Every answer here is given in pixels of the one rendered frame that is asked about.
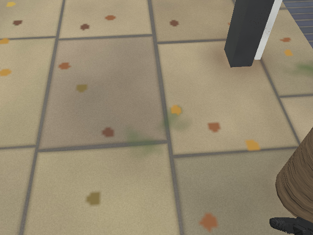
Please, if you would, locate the right robot hand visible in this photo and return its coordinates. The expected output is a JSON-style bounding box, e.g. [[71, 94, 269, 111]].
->
[[269, 216, 313, 235]]

